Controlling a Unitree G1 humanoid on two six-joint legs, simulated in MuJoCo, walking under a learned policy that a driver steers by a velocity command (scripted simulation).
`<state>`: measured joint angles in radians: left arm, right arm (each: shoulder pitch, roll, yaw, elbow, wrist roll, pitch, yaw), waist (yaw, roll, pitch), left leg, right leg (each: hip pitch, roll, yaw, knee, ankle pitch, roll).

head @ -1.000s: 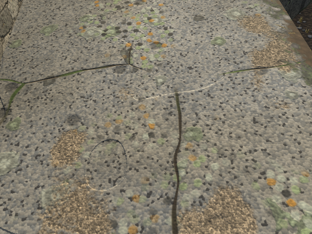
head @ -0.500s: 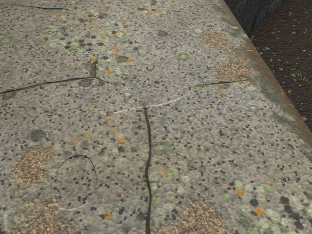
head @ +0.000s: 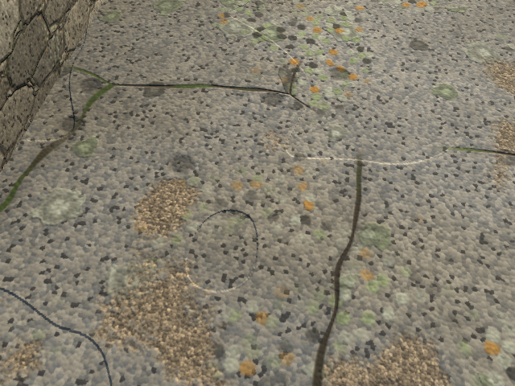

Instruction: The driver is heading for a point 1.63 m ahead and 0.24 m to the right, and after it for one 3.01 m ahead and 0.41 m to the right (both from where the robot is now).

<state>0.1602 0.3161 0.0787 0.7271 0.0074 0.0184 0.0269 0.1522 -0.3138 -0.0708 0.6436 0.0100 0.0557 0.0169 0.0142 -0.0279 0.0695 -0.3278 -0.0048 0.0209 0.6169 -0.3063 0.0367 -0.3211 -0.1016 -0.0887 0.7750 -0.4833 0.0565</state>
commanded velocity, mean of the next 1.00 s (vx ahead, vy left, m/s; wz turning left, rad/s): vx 0.06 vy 0.00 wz -0.20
